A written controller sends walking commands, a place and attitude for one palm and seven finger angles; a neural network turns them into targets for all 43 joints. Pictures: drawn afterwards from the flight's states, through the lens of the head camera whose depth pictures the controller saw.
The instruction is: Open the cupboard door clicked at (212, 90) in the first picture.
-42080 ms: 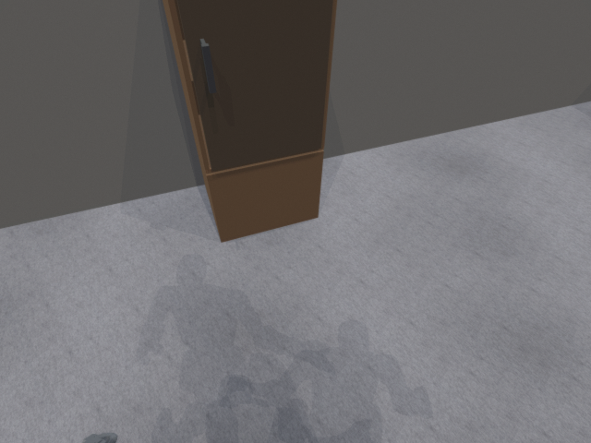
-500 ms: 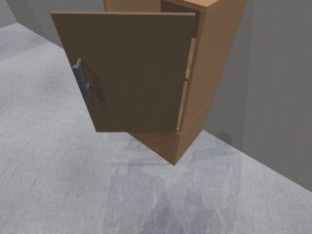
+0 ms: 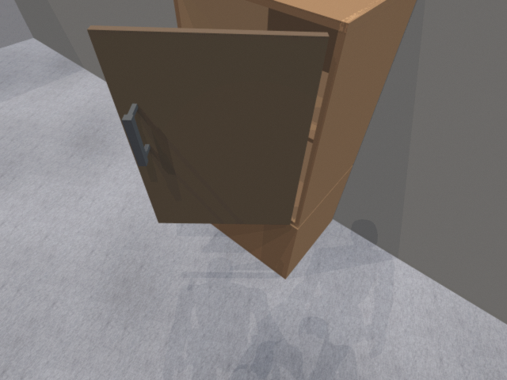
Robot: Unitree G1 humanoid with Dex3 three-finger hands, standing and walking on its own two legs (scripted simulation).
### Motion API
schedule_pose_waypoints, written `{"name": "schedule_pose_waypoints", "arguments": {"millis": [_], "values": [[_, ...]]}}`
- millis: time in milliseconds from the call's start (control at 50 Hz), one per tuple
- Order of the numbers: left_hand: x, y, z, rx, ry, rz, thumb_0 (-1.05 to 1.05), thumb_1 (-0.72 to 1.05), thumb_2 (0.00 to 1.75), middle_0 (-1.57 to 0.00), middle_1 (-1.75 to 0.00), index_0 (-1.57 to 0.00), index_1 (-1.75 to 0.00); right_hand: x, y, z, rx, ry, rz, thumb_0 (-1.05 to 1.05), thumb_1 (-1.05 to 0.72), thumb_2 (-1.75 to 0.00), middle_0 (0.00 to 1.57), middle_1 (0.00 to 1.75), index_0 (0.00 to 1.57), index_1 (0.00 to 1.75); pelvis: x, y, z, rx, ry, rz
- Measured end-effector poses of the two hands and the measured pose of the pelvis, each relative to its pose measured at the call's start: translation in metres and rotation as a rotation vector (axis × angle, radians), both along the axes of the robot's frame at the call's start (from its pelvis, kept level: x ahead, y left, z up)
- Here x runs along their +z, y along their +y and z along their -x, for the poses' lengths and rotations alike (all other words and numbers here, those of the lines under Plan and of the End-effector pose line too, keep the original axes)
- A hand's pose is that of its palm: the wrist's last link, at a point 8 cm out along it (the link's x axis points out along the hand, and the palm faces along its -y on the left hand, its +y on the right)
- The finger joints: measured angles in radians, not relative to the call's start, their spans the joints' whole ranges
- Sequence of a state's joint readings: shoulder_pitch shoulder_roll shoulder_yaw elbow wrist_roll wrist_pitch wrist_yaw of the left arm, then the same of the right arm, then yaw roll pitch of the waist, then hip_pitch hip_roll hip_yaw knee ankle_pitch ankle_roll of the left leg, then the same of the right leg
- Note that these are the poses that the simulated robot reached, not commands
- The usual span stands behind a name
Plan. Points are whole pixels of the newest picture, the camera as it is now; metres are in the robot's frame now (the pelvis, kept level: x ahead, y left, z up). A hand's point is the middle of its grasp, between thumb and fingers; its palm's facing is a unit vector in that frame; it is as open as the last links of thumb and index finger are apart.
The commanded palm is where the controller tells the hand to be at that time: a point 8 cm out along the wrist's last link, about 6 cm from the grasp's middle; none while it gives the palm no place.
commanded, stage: come to a stop and stand still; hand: left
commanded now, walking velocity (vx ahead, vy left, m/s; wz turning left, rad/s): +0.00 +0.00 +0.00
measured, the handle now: (138, 135) +0.58 +0.29 +0.03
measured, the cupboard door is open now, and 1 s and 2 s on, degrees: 39 39 39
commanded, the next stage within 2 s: look again from close up in 0.14 s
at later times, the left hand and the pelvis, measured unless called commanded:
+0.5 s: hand out of the picture +0.01 +0.20 -0.18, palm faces -0.01 -0.97 -0.24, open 7.4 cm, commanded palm none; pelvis -0.02 +0.02 -0.01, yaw -2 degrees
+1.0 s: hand out of the picture -0.03 +0.21 -0.18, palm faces -0.01 -0.98 -0.21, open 7.4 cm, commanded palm none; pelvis -0.03 +0.02 -0.01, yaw -1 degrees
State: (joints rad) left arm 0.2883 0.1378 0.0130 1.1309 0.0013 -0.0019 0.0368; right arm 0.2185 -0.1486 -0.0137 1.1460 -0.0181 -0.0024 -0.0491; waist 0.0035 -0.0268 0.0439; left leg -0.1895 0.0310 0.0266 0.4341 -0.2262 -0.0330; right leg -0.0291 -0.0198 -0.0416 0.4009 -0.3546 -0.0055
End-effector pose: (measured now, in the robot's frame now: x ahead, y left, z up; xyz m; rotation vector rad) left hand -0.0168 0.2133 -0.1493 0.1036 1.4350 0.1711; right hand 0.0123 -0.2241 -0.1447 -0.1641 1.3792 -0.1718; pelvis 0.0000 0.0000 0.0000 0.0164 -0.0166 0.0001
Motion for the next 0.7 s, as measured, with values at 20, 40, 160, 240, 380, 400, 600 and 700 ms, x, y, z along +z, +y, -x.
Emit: {"name": "schedule_pose_waypoints", "arguments": {"millis": [20, 40, 160, 240, 380, 400, 600, 700], "values": [[0.000, 0.001, -0.001, -0.002, -0.002, -0.002, 0.00, 0.90, 0.90, -0.20, -0.30, -0.20, -0.30, 0.000, 0.000, -0.001, 0.000, 0.000, 0.000, 0.01, -0.92, -0.89, 0.20, 0.29, 0.19, 0.30, 0.000, 0.000, -0.001, -0.001, 0.000, 0.000], [0.000, 0.002, -0.003, -0.003, -0.003, -0.004, 0.00, 0.90, 0.90, -0.20, -0.30, -0.20, -0.30, 0.000, 0.000, -0.001, -0.001, -0.001, -0.001, 0.01, -0.92, -0.89, 0.20, 0.29, 0.19, 0.30, 0.000, 0.000, -0.001, -0.001, -0.001, 0.000], [0.001, 0.007, -0.009, -0.010, -0.014, -0.012, 0.00, 0.90, 0.90, -0.20, -0.30, -0.20, -0.30, 0.000, 0.002, 0.000, -0.004, 0.007, -0.003, 0.01, -0.92, -0.89, 0.20, 0.29, 0.19, 0.30, 0.000, 0.002, -0.003, -0.002, -0.003, -0.001], [0.001, 0.008, -0.011, -0.013, -0.016, -0.012, 0.00, 0.90, 0.90, -0.20, -0.30, -0.20, -0.30, 0.000, 0.004, 0.005, -0.006, 0.018, -0.007, 0.01, -0.92, -0.89, 0.20, 0.29, 0.19, 0.30, 0.000, 0.003, -0.003, -0.003, -0.004, -0.001], [-0.002, 0.020, -0.015, -0.076, -0.054, -0.039, 0.00, 0.90, 0.90, -0.20, -0.30, -0.21, -0.30, -0.007, 0.008, 0.005, -0.020, -0.064, -0.010, 0.01, -0.92, -0.89, 0.20, 0.29, 0.19, 0.30, -0.009, 0.015, 0.006, -0.022, 0.012, 0.022], [-0.002, 0.023, -0.017, -0.077, -0.063, -0.044, 0.00, 0.90, 0.90, -0.20, -0.30, -0.21, -0.30, -0.008, 0.010, 0.006, -0.019, -0.071, -0.011, 0.01, -0.92, -0.89, 0.20, 0.29, 0.19, 0.30, -0.010, 0.016, 0.008, -0.023, 0.008, 0.021], [0.004, 0.048, -0.025, -0.103, -0.129, -0.080, 0.00, 0.90, 0.90, -0.20, -0.30, -0.20, -0.30, -0.009, 0.020, 0.020, -0.013, -0.084, -0.024, 0.01, -0.93, -0.89, 0.20, 0.29, 0.20, 0.30, -0.010, 0.025, 0.024, -0.034, -0.014, 0.011], [0.006, 0.052, -0.017, -0.111, -0.112, -0.079, 0.00, 0.90, 0.90, -0.20, -0.30, -0.20, -0.30, -0.006, 0.021, 0.028, -0.010, -0.071, -0.027, 0.01, -0.92, -0.89, 0.20, 0.29, 0.20, 0.30, -0.007, 0.025, 0.028, -0.038, -0.002, 0.006]]}}
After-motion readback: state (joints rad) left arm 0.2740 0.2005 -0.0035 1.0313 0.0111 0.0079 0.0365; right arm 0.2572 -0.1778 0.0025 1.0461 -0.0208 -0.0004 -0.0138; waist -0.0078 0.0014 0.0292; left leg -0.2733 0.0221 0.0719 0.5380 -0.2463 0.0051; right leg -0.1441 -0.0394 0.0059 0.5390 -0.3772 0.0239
